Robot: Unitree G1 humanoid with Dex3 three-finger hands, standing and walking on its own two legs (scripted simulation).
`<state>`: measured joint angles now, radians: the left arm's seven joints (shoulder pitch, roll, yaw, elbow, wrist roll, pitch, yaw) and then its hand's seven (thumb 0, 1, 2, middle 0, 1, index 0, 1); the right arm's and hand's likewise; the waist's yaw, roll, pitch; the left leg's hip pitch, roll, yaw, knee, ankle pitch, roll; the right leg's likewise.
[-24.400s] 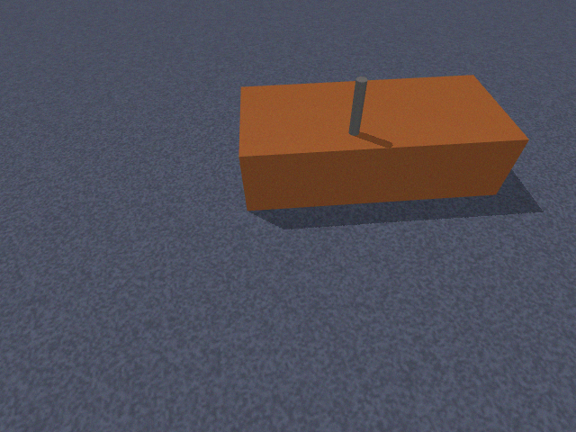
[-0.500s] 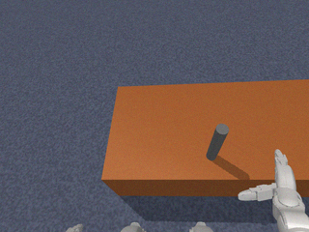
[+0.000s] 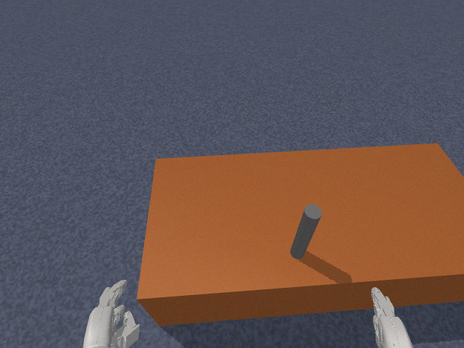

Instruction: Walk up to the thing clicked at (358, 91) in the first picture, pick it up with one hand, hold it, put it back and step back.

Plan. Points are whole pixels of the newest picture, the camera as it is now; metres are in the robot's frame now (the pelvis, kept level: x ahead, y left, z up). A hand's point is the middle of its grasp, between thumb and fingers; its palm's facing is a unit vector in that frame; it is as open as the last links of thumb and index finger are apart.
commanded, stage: home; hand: right
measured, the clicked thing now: (304, 234) +0.48 -0.20 -0.28
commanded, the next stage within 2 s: stand in 1.74 s
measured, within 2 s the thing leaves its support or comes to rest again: neither
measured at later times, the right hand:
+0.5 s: hand out of the picture +0.11 -0.26 -0.10, palm faces -0.01 +0.93 -0.37, open 17.5 cm
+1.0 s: hand out of the picture +0.02 -0.27 -0.11, palm faces -0.03 +0.93 -0.36, open 17.4 cm
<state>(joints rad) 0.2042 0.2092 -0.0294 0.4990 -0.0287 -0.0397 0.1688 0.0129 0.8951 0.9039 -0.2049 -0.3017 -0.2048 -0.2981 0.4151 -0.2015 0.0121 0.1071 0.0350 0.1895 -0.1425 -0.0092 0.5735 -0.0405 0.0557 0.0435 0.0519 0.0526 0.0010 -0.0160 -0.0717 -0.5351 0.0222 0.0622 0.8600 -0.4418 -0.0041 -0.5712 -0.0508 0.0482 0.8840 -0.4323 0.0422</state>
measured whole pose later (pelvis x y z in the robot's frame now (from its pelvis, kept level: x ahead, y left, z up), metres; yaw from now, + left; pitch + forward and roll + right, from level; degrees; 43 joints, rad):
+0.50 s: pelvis +0.00 -0.02 +0.03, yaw +0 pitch +0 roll +0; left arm 0.22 0.29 0.02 0.82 0.06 0.03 0.02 0.01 0.90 0.91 -0.21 -0.31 -0.21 -0.30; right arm 0.27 -0.32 -0.02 0.73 -0.04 0.03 -0.03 -0.01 0.56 -0.04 0.06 0.04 0.05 0.05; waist 0.01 -0.01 -0.01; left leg -0.31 0.06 0.04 0.66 -0.35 -0.03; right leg -0.33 -0.02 0.01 0.67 -0.33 0.01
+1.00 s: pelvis -0.02 -0.03 +0.05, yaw +1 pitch -4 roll -1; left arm 0.19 0.31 0.02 1.06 0.03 0.03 0.01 0.01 0.90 0.91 -0.20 -0.31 -0.21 -0.30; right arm 0.24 -0.32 0.01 1.05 -0.02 0.01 -0.03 0.00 0.53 -0.06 0.06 0.05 0.05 0.06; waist 0.00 -0.01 0.03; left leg -0.17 0.08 0.02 0.44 -0.21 -0.05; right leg -0.17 0.01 -0.01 0.41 -0.18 0.00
